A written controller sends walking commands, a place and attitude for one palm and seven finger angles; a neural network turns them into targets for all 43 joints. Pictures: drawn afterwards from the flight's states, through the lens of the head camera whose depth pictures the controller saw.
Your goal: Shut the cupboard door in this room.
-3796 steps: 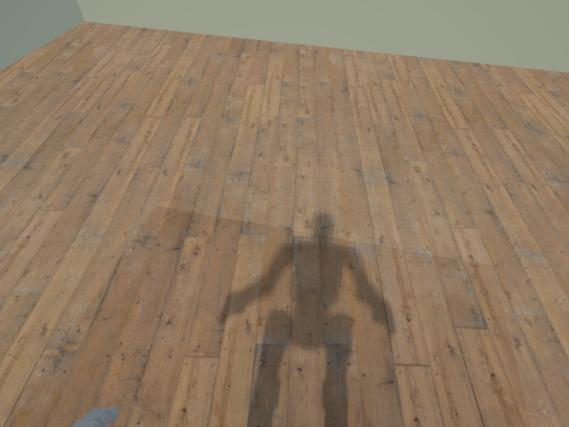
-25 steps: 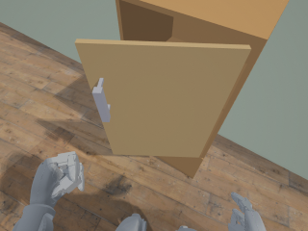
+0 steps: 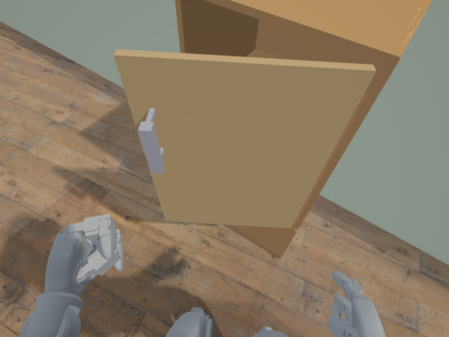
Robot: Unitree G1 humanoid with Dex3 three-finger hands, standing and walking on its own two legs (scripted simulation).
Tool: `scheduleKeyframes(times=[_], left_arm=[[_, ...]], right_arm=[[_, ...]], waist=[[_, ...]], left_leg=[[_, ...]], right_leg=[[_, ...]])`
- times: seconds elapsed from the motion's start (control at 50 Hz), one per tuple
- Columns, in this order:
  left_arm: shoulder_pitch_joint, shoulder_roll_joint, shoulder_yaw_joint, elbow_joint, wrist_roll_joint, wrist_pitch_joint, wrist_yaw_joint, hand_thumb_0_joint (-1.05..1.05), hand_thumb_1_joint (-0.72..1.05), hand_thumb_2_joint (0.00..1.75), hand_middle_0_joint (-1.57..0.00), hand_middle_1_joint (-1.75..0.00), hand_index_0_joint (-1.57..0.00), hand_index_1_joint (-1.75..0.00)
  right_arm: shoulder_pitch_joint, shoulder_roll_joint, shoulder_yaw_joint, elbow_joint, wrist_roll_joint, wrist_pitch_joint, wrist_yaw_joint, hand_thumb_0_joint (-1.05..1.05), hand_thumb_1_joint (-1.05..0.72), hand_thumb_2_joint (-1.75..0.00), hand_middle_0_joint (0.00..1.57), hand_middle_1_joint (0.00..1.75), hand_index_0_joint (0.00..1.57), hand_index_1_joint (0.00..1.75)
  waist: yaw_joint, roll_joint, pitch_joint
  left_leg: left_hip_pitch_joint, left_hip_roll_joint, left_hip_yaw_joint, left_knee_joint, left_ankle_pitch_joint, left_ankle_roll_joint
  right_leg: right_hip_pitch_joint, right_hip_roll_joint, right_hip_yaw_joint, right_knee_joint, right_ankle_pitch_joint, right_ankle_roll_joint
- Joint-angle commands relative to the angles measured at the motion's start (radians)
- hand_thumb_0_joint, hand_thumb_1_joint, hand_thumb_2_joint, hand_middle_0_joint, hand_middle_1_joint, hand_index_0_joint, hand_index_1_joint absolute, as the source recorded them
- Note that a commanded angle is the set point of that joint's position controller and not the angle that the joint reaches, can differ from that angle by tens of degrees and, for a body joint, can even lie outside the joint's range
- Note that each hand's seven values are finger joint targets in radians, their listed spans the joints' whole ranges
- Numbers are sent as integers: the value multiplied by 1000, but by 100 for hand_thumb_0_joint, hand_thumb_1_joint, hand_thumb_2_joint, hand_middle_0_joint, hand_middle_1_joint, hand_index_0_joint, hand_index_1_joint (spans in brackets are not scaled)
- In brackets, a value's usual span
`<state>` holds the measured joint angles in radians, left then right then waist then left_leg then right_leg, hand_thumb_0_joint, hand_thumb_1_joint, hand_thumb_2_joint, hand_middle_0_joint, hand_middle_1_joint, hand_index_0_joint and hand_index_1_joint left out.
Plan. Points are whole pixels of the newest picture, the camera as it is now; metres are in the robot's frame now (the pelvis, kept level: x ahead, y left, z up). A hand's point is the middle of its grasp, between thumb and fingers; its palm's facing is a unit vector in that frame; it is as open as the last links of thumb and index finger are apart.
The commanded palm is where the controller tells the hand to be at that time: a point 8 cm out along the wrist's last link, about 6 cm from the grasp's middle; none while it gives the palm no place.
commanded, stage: bring the fist close to the handle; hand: left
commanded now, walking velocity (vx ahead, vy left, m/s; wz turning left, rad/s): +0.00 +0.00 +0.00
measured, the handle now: (154, 142) +0.46 +0.18 +0.06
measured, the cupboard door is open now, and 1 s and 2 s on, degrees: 32 32 24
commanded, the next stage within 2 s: push the door shut along its arc in 1.24 s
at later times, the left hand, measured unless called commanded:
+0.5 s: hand (149, 211) +0.31 +0.16 +0.05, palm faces -0.03 -1.00 -0.03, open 3.1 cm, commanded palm +0.29 +0.21 +0.06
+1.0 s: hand (163, 173) +0.38 +0.15 +0.06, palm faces +0.04 -1.00 -0.02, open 3.1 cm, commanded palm +0.35 +0.20 +0.06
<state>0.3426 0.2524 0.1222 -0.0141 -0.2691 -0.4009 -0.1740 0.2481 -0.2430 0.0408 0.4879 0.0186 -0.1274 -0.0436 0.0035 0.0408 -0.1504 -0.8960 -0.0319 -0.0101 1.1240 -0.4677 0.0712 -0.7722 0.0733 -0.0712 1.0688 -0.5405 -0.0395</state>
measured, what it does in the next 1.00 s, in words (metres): stands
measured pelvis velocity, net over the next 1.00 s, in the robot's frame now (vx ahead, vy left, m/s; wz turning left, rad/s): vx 0.00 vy -0.01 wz -0.03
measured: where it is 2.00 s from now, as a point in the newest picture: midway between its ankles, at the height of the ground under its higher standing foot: outside the picture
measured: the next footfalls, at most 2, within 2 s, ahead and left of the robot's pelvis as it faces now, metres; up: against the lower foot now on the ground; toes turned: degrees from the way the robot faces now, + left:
none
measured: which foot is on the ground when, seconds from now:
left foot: down 0.00-1.00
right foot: down 0.00-1.00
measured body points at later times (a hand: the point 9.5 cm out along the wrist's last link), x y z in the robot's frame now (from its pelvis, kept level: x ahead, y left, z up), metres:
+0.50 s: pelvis +0.01 +0.00 +0.01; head +0.06 +0.00 +0.45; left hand +0.31 +0.21 +0.06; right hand +0.15 -0.24 -0.09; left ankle +0.04 +0.07 -0.66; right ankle -0.01 -0.10 -0.66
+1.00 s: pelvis +0.00 -0.01 +0.01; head +0.07 -0.01 +0.45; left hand +0.38 +0.20 +0.06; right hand +0.12 -0.26 -0.10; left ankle +0.04 +0.07 -0.66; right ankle -0.01 -0.10 -0.66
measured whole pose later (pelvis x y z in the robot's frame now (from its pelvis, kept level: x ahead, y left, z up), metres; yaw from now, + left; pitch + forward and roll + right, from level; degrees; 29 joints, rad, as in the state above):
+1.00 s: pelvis +0.00 -0.01 +0.01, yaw -2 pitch +16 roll -2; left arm -0.30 0.23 0.16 0.57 -0.18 -0.39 -0.07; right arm 0.29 -0.25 0.02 0.59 0.02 -0.03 -0.01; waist -0.05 0.03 -0.15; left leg -0.90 -0.02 0.02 1.07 -0.45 0.06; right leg -0.80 0.08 -0.04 1.05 -0.52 -0.05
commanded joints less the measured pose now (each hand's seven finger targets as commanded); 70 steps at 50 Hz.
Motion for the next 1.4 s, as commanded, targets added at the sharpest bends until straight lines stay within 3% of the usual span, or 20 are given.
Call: scheduleKeyframes(times=[0.0, 0.06, 0.12, 0.16, 0.2, 0.26, 0.4, 0.5, 0.6, 0.72, 0.82, 0.86, 0.92, 1.0, 1.06, 1.2, 1.22, 1.26, 1.34, 1.38], left_arm=[[-135, 48, -9, -166, 1, -78, -1, 0, 90, 90, -130, -150, -130, -150], [-151, 50, -45, -103, 20, 8, -31, 0, 90, 90, -130, -150, -130, -150], [-257, 86, -14, -131, 27, 53, -10, 0, 90, 90, -130, -150, -130, -150], [-330, 145, 62, -146, 28, 42, 34, 0, 90, 90, -130, -150, -130, -150], [-409, 110, 56, -145, 31, 7, 76, 0, 90, 90, -130, -150, -130, -150], [-395, 114, 78, -111, 36, -36, 112, 0, 90, 90, -130, -150, -130, -150], [-425, 45, -34, 65, 55, 29, 36, 0, 90, 90, -130, -150, -130, -150], [-561, 88, 35, 29, 31, -1, 70, 0, 90, 90, -130, -150, -130, -150], [-696, 74, 17, 97, 78, -75, 129, 0, 90, 90, -130, -150, -130, -150], [-816, 61, -15, 286, 91, -18, 100, 0, 90, 90, -130, -150, -130, -150], [-946, 108, 57, 332, 62, -20, 103, 0, 90, 90, -130, -150, -130, -150], [-916, 167, 119, 346, 64, -47, 111, 0, 90, 90, -130, -150, -130, -150], [-896, 115, 74, 371, 81, -77, 108, 0, 90, 90, -130, -150, -130, -150], [-820, 113, 74, 438, 79, -60, 78, 0, 90, 90, -130, -150, -130, -150], [-876, 149, 104, 432, 59, -55, 58, 0, 90, 90, -130, -150, -130, -150], [-979, 114, 60, 327, 65, -133, 79, 0, 90, 90, -130, -150, -130, -150], [-977, 96, 39, 352, 72, -132, 81, 0, 90, 90, -130, -150, -130, -150], [-964, 137, 78, 406, 81, -123, 86, 0, 90, 90, -130, -150, -130, -150], [-908, 98, 51, 435, 81, -80, 76, 0, 90, 90, -130, -150, -130, -150], [-975, 141, 74, 444, 83, -70, 70, 0, 90, 90, -130, -150, -130, -150]], right_arm=[[-40, -140, -65, -126, 5, -54, 3, 0, -90, -90, 20, 30, 20, 30], [-17, -153, -68, -136, 16, -40, 1, 0, -90, -90, 20, 30, 20, 30], [-25, -151, -66, -145, 17, -26, -6, 0, -90, -90, 20, 30, 20, 30], [-30, -148, -63, -136, 10, -19, -13, 0, -90, -90, 20, 30, 20, 30], [-45, -134, -59, -126, 4, -20, -11, 0, -90, -90, 20, 30, 20, 30], [-41, -134, -61, -106, -4, -21, 1, 0, -90, -90, 20, 30, 20, 30], [-6, -149, -72, -96, 12, 10, 17, 0, -90, -90, 20, 30, 20, 30], [-13, -146, -72, -84, 9, 13, 5, 0, -90, -90, 20, 30, 20, 30], [-16, -141, -72, -45, -3, 12, 17, 0, -90, -90, 20, 30, 20, 30], [4, -155, -74, -32, 7, 37, 21, 0, -90, -90, 20, 30, 20, 30], [22, -153, -76, -20, 8, 44, 11, 0, -90, -90, 20, 30, 20, 30], [26, -155, -76, -21, 6, 46, 12, 0, -90, -90, 20, 30, 20, 30], [30, -144, -76, -16, 1, 51, 27, 0, -90, -90, 20, 30, 20, 30], [47, -153, -81, -25, 6, 68, 38, 0, -90, -90, 20, 30, 20, 30], [49, -159, -84, -29, 13, 74, 30, 0, -90, -90, 20, 30, 20, 30], [47, -157, -91, 1, 6, 52, 23, 0, -90, -90, 20, 30, 20, 30], [48, -158, -89, 5, 4, 51, 24, 0, -90, -90, 20, 30, 20, 30], [53, -167, -91, 12, 3, 54, 21, 0, -90, -90, 20, 30, 20, 30], [49, -164, -90, -9, 8, 64, 28, 0, -90, -90, 20, 30, 20, 30], [57, -168, -86, -5, 11, 71, 26, 0, -90, -90, 20, 30, 20, 30]], waist=[[-33, 61, -185], [-40, 8, -184], [-34, -2, -206], [-18, -15, -223], [-21, 1, -229], [-5, 39, -263], [-37, -9, -226], [-28, -34, -263], [-43, 22, -266], [-61, 12, -259], [-58, -46, -326], [-34, -27, -348], [-36, 20, -338], [-37, -39, -295], [-45, -70, -270], [-62, 31, -345], [-72, 29, -334], [-68, -4, -319], [-49, 8, -330], [-60, -4, -326]], left_leg=[[255, 45, -111, -184, 149, -52], [252, 47, -116, -202, 147, -44], [261, 41, -105, -207, 155, -40], [257, 40, -101, -204, 167, -41], [274, 43, -98, -201, 168, -45], [301, 44, -97, -194, 224, -53], [289, 45, -76, -202, 244, -46], [306, 42, -72, -199, 270, -44], [321, 45, -78, -178, 247, -50], [297, 40, -72, -192, 186, -47], [283, 36, -53, -174, 237, -38], [265, 33, -45, -168, 252, -39], [289, 33, -40, -169, 286, -42], [248, 33, -33, -177, 275, -36], [213, 30, -29, -179, 231, -31], [353, 42, -57, -171, 274, -42], [355, 44, -64, -173, 262, -43], [316, 41, -62, -171, 240, -39], [344, 40, -60, -194, 262, -45], [332, 41, -65, -194, 270, -45]], right_leg=[[-32, -24, 35, -125, 176, -3], [-3, -24, 37, -150, 191, 3], [24, -29, 42, -164, 204, 5], [46, -25, 46, -158, 210, 0], [24, -27, 42, -149, 202, 1], [30, -25, 39, -132, 238, -7], [44, -31, 51, -168, 290, 6], [78, -32, 55, -166, 321, 4], [-6, -33, 54, -138, 274, 2], [-4, -33, 67, -171, 243, 7], [71, -36, 87, -178, 321, 15], [98, -36, 96, -167, 341, 13], [79, -34, 89, -155, 375, 11], [92, -34, 93, -171, 385, 17], [105, -38, 112, -193, 350, 21], [18, -29, 80, -160, 331, 10], [-4, -28, 72, -158, 313, 10], [0, -26, 78, -161, 301, 12], [18, -27, 67, -168, 318, 9], [23, -28, 68, -166, 330, 9]])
